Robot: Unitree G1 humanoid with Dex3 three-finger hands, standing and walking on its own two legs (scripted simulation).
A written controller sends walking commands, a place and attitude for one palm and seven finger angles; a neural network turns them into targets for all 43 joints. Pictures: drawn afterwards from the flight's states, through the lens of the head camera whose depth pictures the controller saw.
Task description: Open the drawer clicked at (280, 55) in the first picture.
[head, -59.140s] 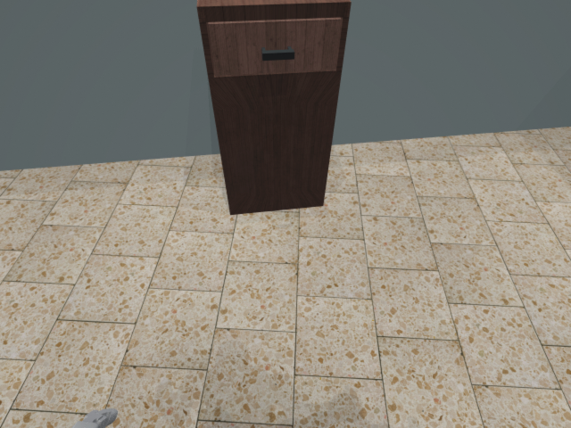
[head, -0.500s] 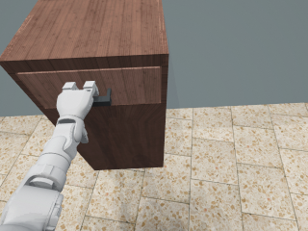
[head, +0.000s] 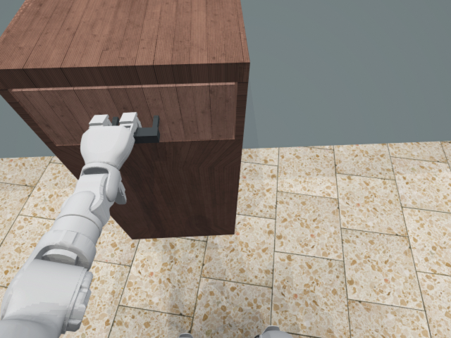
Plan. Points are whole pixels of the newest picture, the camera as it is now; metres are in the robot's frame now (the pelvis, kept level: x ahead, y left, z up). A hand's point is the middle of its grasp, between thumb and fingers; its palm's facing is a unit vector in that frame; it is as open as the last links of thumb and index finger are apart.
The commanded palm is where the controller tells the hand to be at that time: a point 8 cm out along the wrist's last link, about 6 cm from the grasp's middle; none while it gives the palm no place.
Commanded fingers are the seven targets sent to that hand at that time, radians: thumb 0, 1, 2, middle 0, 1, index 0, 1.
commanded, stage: lower the fingers behind the handle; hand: left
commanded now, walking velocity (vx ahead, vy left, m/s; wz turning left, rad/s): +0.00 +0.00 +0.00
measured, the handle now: (134, 128) +0.51 +0.19 +0.03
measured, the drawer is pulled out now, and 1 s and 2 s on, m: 0.00 0.00 0.08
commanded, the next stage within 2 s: close the thumb around the handle in 0.32 s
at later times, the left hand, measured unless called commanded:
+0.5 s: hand (119, 159) +0.44 +0.22 +0.01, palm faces -0.03 -0.03 -1.00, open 13.9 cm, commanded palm +0.41 +0.20 +0.06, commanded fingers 0.00 -0.22 0.42 -0.32 -1.23 -0.32 -1.23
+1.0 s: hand (119, 159) +0.44 +0.22 +0.01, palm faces -0.04 -0.02 -1.00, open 6.6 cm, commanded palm +0.41 +0.20 +0.06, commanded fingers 0.00 0.90 0.90 -0.40 -1.35 -0.40 -1.35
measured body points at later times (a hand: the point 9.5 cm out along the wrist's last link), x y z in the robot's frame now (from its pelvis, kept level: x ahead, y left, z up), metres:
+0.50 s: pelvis +0.01 +0.01 +0.00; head +0.08 +0.00 +0.44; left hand +0.44 +0.22 +0.07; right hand +0.06 -0.26 -0.13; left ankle -0.02 +0.10 -0.71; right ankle +0.02 -0.12 -0.71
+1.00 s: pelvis +0.01 +0.00 +0.00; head +0.09 -0.02 +0.45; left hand +0.44 +0.22 +0.07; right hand +0.09 -0.27 -0.13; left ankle -0.02 +0.10 -0.71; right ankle +0.02 -0.12 -0.71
